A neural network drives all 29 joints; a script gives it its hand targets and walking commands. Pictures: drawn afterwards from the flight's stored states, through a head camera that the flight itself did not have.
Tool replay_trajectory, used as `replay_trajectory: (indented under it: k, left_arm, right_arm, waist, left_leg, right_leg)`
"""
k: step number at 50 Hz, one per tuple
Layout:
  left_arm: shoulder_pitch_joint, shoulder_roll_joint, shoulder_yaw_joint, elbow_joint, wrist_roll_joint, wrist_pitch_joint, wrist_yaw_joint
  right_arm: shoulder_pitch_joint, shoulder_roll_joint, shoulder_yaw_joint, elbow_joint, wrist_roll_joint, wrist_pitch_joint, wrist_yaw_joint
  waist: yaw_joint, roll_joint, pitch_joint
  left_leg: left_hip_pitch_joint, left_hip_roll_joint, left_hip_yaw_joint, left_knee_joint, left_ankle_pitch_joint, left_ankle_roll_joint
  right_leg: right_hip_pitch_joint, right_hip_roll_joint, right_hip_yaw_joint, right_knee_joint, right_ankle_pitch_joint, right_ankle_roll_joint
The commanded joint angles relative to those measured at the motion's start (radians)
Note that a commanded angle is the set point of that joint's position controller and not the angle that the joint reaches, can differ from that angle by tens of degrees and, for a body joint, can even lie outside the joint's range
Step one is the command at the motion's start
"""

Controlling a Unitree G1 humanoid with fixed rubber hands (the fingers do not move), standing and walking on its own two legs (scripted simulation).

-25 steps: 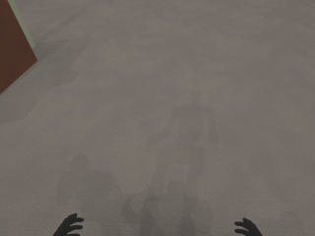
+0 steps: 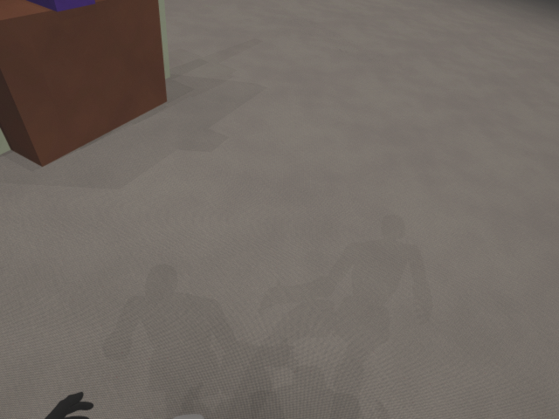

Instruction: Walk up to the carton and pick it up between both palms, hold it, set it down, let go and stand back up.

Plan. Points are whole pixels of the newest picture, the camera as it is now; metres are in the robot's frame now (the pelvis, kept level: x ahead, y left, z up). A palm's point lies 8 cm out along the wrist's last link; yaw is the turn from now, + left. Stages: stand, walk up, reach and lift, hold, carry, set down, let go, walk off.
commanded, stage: walk up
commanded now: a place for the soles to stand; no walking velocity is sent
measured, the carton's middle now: out of the picture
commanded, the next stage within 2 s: none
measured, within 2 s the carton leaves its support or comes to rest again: neither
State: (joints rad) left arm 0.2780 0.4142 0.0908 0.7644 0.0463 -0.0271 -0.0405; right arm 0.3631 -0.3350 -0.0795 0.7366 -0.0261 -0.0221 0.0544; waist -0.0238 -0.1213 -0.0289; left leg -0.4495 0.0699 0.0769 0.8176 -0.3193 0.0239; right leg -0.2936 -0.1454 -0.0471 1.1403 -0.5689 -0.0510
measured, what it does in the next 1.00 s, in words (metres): walks ahead, turning left: right foot, then left foot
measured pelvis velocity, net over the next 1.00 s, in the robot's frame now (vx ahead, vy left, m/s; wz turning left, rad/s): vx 0.47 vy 0.11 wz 0.65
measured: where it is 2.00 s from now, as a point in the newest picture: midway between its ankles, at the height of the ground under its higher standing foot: (186, 245)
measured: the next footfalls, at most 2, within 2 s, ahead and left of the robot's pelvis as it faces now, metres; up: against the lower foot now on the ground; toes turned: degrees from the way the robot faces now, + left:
right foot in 0.36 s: +0.33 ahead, -0.11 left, +0.00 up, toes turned +16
left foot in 0.74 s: +0.45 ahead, +0.25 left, +0.00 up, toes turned +37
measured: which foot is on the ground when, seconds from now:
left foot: down 0.00-0.36, up 0.38-0.72, down 0.74-1.00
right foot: up 0.00-0.34, down 0.36-0.74, up 0.76-1.00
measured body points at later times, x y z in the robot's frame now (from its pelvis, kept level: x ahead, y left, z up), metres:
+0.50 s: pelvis +0.23 +0.00 +0.02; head +0.23 -0.01 +0.47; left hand +0.20 +0.30 -0.07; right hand +0.44 -0.23 -0.08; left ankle +0.17 +0.11 -0.63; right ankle +0.29 -0.12 -0.70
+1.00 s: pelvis +0.47 +0.11 +0.02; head +0.46 +0.13 +0.47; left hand +0.42 +0.39 -0.08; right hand +0.70 -0.07 -0.08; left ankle +0.42 +0.22 -0.70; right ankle +0.66 +0.04 -0.66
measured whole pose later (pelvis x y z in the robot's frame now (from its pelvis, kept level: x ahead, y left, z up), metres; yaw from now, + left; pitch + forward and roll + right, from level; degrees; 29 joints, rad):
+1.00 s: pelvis +0.47 +0.11 +0.02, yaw +37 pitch -2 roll +2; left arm 0.30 0.31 0.03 0.58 0.04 -0.02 -0.09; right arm 0.34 -0.26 -0.04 0.73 -0.05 -0.06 -0.02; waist -0.03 -0.08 0.04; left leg -0.29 -0.02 0.00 0.61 -0.29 0.04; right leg -0.60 -0.14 0.01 0.95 -0.30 0.01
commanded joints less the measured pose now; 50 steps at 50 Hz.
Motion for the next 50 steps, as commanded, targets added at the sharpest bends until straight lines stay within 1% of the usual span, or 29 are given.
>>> replay_trajectory:
  k: [1,2,3,4,6,10,14,15,17,18,19,20,21,23,24,26,28,31,33,34,36,37,38,39,40,42,44,46,50]
  left_arm:
    - [-0.147,0.06,-0.014,-0.205,-0.027,-0.051,-0.015]
    - [-0.104,0.063,-0.01,-0.182,-0.022,-0.053,-0.016]
    - [-0.058,0.05,-0.006,-0.167,-0.021,-0.052,-0.021]
    - [-0.027,0.04,-0.001,-0.161,-0.025,-0.046,-0.028]
    - [-0.016,0.014,0.002,-0.174,-0.026,-0.03,-0.035]
    - [-0.083,-0.019,0.001,-0.217,-0.014,-0.02,-0.033]
    - [-0.069,-0.051,0.003,-0.247,-0.009,-0.031,-0.026]
    - [-0.035,-0.053,0.004,-0.247,-0.004,-0.036,-0.02]
    - [0.167,-0.019,0.02,-0.208,0.004,-0.05,0.003]
    - [0.282,0.06,0.033,-0.189,0.021,-0.061,0.021]
    - [0.293,0.163,0.034,-0.219,0.039,-0.068,0.037]
    - [0.161,0.173,0.038,-0.215,0.027,-0.062,0.047]
    - [0.073,0.13,0.034,-0.214,0.011,-0.064,0.048]
    - [0.047,0.047,0.011,-0.192,0.016,-0.074,0.038]
    - [0.062,0.021,-0.003,-0.18,0.018,-0.08,0.033]
    - [0.11,0.029,-0.006,-0.146,0.023,-0.087,0.028]
    - [0.142,0.06,-0.002,-0.128,0.021,-0.087,0.029]
    - [0.157,0.083,-0.001,-0.126,0.009,-0.07,0.028]
    - [0.166,0.097,-0.004,-0.128,0.006,-0.058,0.028]
    - [0.16,0.104,-0.009,-0.131,0.006,-0.05,0.029]
    - [0.148,0.106,-0.027,-0.148,-0.001,-0.031,0.027]
    - [0.188,0.066,-0.05,-0.165,-0.001,-0.025,0.024]
    - [0.21,0.016,-0.064,-0.232,-0.005,-0.025,0.012]
    - [0.134,0.093,-0.039,-0.286,-0.017,-0.026,0.005]
    - [0.066,0.104,-0.039,-0.312,-0.018,-0.021,-0.003]
    - [0.1,0.055,-0.041,-0.288,-0.018,-0.019,-0.014]
    - [0.182,0.028,-0.031,-0.245,-0.008,-0.012,-0.03]
    - [0.171,0.003,-0.023,-0.236,-0.008,-0.001,-0.044]
    - [0.086,-0.025,-0.012,-0.249,-0.003,-0.004,-0.055]
  right_arm:
    - [0.045,-0.284,-0.046,-0.048,-0.014,-0.012,-0.053]
    - [0.012,-0.25,-0.036,-0.062,-0.021,-0.016,-0.057]
    - [-0.01,-0.232,-0.031,-0.064,-0.024,-0.023,-0.055]
    - [-0.022,-0.223,-0.031,-0.062,-0.025,-0.029,-0.05]
    - [-0.029,-0.213,-0.036,-0.059,-0.024,-0.036,-0.038]
    - [0.011,-0.188,-0.042,-0.044,-0.017,-0.045,-0.027]
    - [0.012,-0.193,-0.05,-0.056,-0.021,-0.046,-0.023]
    - [-0.006,-0.187,-0.049,-0.066,-0.021,-0.043,-0.022]
    - [-0.042,-0.132,-0.026,-0.089,-0.025,-0.032,-0.019]
    - [0.012,-0.033,0.011,-0.109,-0.024,-0.029,-0.016]
    - [0.003,0.017,0.034,-0.187,-0.036,-0.033,-0.022]
    - [-0.016,-0.063,0.016,-0.21,-0.048,-0.024,-0.032]
    - [-0.024,-0.086,0.009,-0.196,-0.051,-0.01,-0.029]
    - [-0.041,-0.098,-0.006,-0.156,-0.03,0.006,-0.016]
    - [-0.048,-0.09,-0.011,-0.155,-0.028,0.006,-0.006]
    - [-0.098,-0.051,-0.003,-0.178,-0.015,0.005,0.012]
    - [-0.157,-0.024,0.005,-0.199,-0.012,-0.001,0.02]
    - [-0.237,0.001,0.009,-0.221,-0.017,-0.011,0.025]
    - [-0.243,-0.009,0.003,-0.224,-0.024,-0.015,0.019]
    - [-0.215,-0.015,-0.002,-0.226,-0.026,-0.018,0.013]
    - [-0.024,-0.058,-0.027,-0.186,-0.032,-0.027,-0.011]
    - [0.143,-0.127,-0.053,-0.147,-0.043,-0.03,-0.03]
    - [0.23,-0.24,-0.072,-0.15,-0.05,-0.032,-0.054]
    - [0.172,-0.284,-0.074,-0.177,-0.022,-0.022,-0.079]
    - [0.09,-0.265,-0.066,-0.166,-0.004,-0.011,-0.098]
    - [-0.009,-0.177,-0.031,-0.157,-0.014,-0.02,-0.102]
    - [-0.092,-0.134,-0.011,-0.147,-0.023,-0.049,-0.094]
    - [-0.118,-0.136,-0.014,-0.131,-0.024,-0.071,-0.085]
    - [-0.102,-0.14,-0.029,-0.094,-0.023,-0.078,-0.073]
  waist:
    - [-0.025,0.285,0.125]
    - [-0.007,0.274,0.118]
    - [0.016,0.303,0.106]
    - [0.03,0.31,0.099]
    - [0.036,0.314,0.105]
    - [0.006,0.24,0.133]
    - [0.008,0.204,0.118]
    - [0.026,0.191,0.122]
    - [0.13,0.106,0.062]
    - [0.169,-0.103,-0.035]
    - [0.158,-0.213,-0.018]
    - [0.082,-0.071,0.08]
    - [0.045,-0.015,0.175]
    - [0.051,0.02,0.206]
    - [0.055,0.009,0.192]
    - [0.08,-0.023,0.177]
    - [0.096,-0.024,0.138]
    - [0.114,-0.033,0.136]
    - [0.105,0.0,0.137]
    - [0.08,0.02,0.129]
    - [-0.024,0.097,0.03]
    - [-0.104,0.221,-0.107]
    - [-0.151,0.387,-0.215]
    - [-0.146,0.251,-0.21]
    - [-0.121,0.179,-0.108]
    - [-0.055,0.177,0.027]
    - [0.023,0.238,0.036]
    - [0.041,0.281,0.054]
    - [0.035,0.263,0.082]
  left_leg:
    - [0.285,0.294,-0.752,-0.666,-0.722,0.302]
    - [0.189,0.245,-0.635,-0.638,-0.612,0.266]
    - [0.113,0.202,-0.547,-0.637,-0.522,0.234]
    - [0.068,0.173,-0.489,-0.641,-0.47,0.216]
    - [0.033,0.155,-0.465,-0.657,-0.467,0.212]
    - [0.098,0.122,-0.438,-0.633,-0.402,0.204]
    - [0.082,0.108,-0.42,-0.543,-0.337,0.19]
    - [0.043,0.106,-0.423,-0.497,-0.325,0.18]
    - [-0.111,0.026,-0.357,-0.243,-0.303,0.115]
    - [-0.203,-0.081,-0.231,0.121,-0.227,0.06]
    - [-0.391,-0.163,-0.177,0.412,-0.271,0.0]
    - [-0.418,-0.061,-0.23,0.526,-0.179,-0.002]
    - [-0.43,0.006,-0.219,0.541,-0.093,-0.014]
    - [-0.377,0.065,-0.199,0.44,0.013,-0.031]
    - [-0.319,0.075,-0.201,0.37,0.013,-0.034]
    - [-0.282,0.069,-0.156,0.227,-0.009,-0.038]
    - [-0.252,0.067,-0.109,0.085,0.034,-0.026]
    - [-0.129,0.015,0.0,-0.094,0.134,0.005]
    - [-0.015,-0.022,0.039,-0.122,0.167,0.029]
    - [0.046,-0.033,0.043,-0.133,0.154,0.043]
    - [0.336,-0.097,0.051,-0.178,0.107,0.08]
    - [0.62,-0.052,-0.112,-0.165,-0.009,0.136]
    - [0.811,0.227,-0.631,-0.311,-0.318,0.252]
    - [0.713,0.331,-0.957,-0.532,-0.582,0.323]
    - [0.617,0.328,-0.879,-0.555,-0.585,0.324]
    - [0.395,0.263,-0.658,-0.53,-0.395,0.286]
    - [0.173,0.197,-0.495,-0.535,-0.245,0.253]
    - [0.054,0.173,-0.435,-0.568,-0.25,0.252]
    - [-0.013,0.139,-0.367,-0.556,-0.349,0.216]
  right_leg:
    - [-0.556,0.002,0.115,0.104,0.065,0.028]
    - [-0.444,0.006,0.116,0.011,0.079,0.036]
    - [-0.335,0.024,0.105,-0.058,0.101,0.043]
    - [-0.27,0.045,0.09,-0.109,0.139,0.045]
    - [-0.233,0.069,0.066,-0.19,0.218,0.054]
    - [-0.274,0.083,0.068,-0.323,0.371,0.066]
    - [-0.136,0.1,0.064,-0.432,0.37,0.06]
    - [-0.052,0.106,0.058,-0.47,0.354,0.051]
    - [0.271,0.158,0.036,-0.542,0.313,0.029]
    - [0.435,0.024,0.23,-0.614,0.105,0.006]
    - [0.396,-0.283,0.809,-0.922,-0.299,-0.055]
    - [0.25,-0.374,1.027,-1.064,-0.485,-0.163]
    - [0.176,-0.35,0.914,-1.036,-0.441,-0.199]
    - [0.126,-0.234,0.509,-0.942,-0.105,-0.187]
    - [0.107,-0.198,0.378,-0.937,0.017,-0.172]
    - [0.141,-0.183,0.245,-0.928,0.223,-0.19]
    - [0.205,-0.182,0.142,-0.91,0.334,-0.196]
    - [0.191,-0.135,-0.018,-0.898,0.379,-0.153]
    - [0.14,-0.14,-0.058,-0.879,0.359,-0.144]
    - [0.123,-0.154,-0.068,-0.832,0.38,-0.147]
    - [0.023,-0.126,-0.167,-0.512,0.495,-0.116]
    - [-0.128,-0.069,-0.217,-0.169,0.464,-0.059]
    - [-0.406,0.063,-0.167,0.183,0.09,0.006]
    - [-0.515,0.089,0.02,0.269,0.045,0.015]
    - [-0.571,0.04,0.085,0.299,0.111,0.017]
    - [-0.537,-0.012,0.087,0.171,0.151,0.046]
    - [-0.342,-0.036,0.093,0.016,0.143,0.065]
    - [-0.27,-0.026,0.082,-0.088,0.184,0.067]
    - [-0.212,-0.001,0.073,-0.255,0.369,0.06]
